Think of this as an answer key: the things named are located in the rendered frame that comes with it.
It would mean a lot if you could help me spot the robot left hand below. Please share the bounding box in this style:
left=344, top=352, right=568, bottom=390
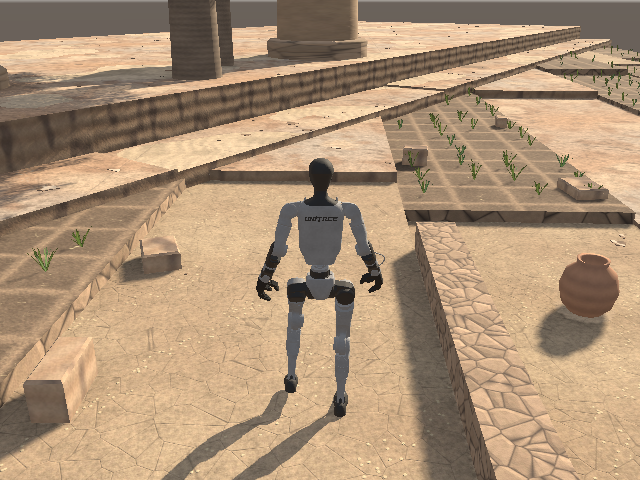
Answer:
left=256, top=277, right=279, bottom=301

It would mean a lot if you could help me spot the right robot upper arm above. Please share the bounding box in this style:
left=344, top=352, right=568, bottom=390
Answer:
left=341, top=202, right=372, bottom=257

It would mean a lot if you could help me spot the right robot thigh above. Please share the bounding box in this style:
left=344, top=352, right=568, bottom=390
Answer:
left=333, top=279, right=355, bottom=355

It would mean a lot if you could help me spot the robot right forearm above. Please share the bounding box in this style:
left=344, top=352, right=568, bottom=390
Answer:
left=361, top=240, right=381, bottom=276

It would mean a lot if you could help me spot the robot left forearm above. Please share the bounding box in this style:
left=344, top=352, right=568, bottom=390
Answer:
left=259, top=242, right=281, bottom=283

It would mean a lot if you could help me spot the left robot thigh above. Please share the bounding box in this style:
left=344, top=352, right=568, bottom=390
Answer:
left=287, top=277, right=307, bottom=330

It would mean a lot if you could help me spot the left robot upper arm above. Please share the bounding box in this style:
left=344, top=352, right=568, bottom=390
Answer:
left=271, top=201, right=300, bottom=257

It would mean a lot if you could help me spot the robot right hand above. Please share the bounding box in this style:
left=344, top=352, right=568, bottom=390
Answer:
left=360, top=272, right=383, bottom=293

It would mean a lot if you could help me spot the robot thigh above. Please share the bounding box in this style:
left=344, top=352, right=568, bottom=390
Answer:
left=333, top=279, right=355, bottom=355
left=287, top=277, right=307, bottom=330

